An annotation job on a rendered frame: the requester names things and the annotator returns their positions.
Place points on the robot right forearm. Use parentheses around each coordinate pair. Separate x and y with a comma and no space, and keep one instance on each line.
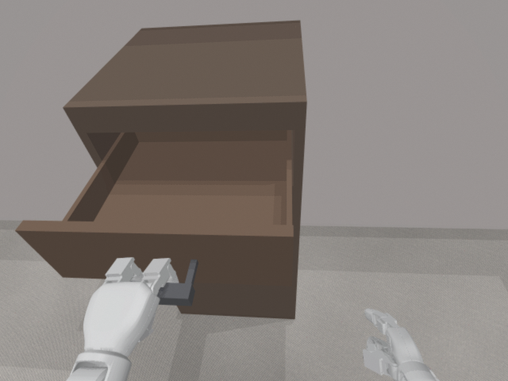
(415,371)

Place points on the robot left forearm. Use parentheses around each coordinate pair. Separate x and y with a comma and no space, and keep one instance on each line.
(100,365)

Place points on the drawer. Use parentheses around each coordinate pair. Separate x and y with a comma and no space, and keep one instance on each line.
(223,198)

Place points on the cabinet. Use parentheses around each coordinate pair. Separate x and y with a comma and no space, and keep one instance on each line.
(229,77)

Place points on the left robot hand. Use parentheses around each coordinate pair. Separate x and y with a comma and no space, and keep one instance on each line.
(120,312)

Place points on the right robot hand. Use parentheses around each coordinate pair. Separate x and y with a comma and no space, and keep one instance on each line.
(385,357)

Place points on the handle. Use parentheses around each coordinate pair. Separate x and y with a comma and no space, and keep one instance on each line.
(179,294)

